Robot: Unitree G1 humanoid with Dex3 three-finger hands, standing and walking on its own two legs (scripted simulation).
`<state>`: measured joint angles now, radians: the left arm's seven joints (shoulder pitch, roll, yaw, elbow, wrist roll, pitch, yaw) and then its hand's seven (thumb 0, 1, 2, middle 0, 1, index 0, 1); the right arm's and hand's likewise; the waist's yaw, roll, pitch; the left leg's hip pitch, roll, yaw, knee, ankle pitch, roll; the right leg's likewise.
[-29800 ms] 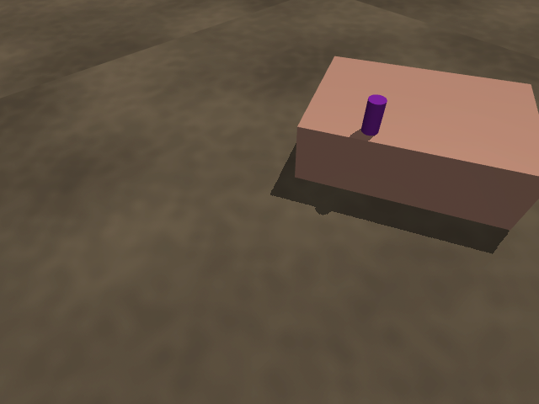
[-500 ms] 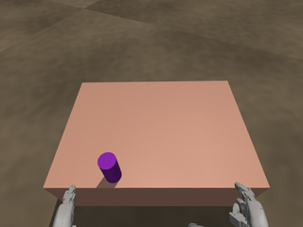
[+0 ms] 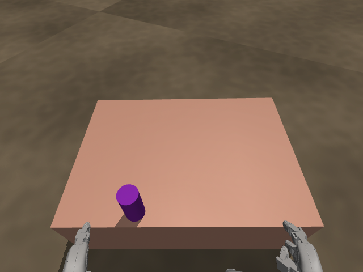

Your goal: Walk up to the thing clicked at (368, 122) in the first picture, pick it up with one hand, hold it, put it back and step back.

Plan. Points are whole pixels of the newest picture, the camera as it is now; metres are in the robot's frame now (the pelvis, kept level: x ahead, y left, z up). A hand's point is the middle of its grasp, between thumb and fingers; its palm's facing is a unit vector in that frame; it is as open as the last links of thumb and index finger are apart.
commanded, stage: home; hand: left
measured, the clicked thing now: (131, 203) +0.41 +0.21 -0.31
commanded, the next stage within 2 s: stand in 0.40 s
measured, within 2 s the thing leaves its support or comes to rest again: neither
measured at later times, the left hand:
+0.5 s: hand (105, 268) +0.16 +0.18 -0.06, palm faces +0.08 -0.95 -0.30, open 17.5 cm
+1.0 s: hand out of the picture +0.05 +0.25 -0.11, palm faces +0.02 -0.94 -0.35, open 8.5 cm
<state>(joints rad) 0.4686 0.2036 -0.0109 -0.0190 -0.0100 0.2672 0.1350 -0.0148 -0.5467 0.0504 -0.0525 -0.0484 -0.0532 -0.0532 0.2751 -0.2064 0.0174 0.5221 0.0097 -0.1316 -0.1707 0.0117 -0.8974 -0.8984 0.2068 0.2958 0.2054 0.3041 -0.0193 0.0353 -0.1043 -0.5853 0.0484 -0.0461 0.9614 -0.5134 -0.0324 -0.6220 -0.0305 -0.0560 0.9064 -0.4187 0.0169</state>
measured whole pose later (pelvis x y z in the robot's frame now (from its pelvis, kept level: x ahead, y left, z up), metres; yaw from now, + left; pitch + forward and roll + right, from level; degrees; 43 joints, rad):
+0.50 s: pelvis -0.01 +0.00 +0.00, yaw +0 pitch +7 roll -2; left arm 0.45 0.21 -0.01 0.02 0.01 0.24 0.12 -0.01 -0.54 0.05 -0.05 -0.05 -0.05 -0.05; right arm 0.26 -0.21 0.02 0.54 -0.02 -0.14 -0.16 0.01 -0.90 -0.90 0.21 0.30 0.21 0.30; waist -0.01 0.03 -0.08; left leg -0.57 0.04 -0.04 0.96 -0.51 -0.03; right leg -0.61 -0.04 -0.05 0.91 -0.41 0.02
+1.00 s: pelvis +0.00 +0.00 +0.04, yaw +1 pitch -2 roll +0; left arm 0.21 0.32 0.01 0.99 0.03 0.01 0.02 0.00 0.68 0.85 -0.20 -0.29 -0.20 -0.29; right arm 0.23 -0.33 -0.03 0.99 -0.04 0.00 -0.01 0.01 -0.90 -0.90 0.20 0.29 0.20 0.30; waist 0.01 0.01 0.04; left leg -0.21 0.01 -0.04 0.59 -0.34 -0.02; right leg -0.26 -0.06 -0.06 0.58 -0.29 0.02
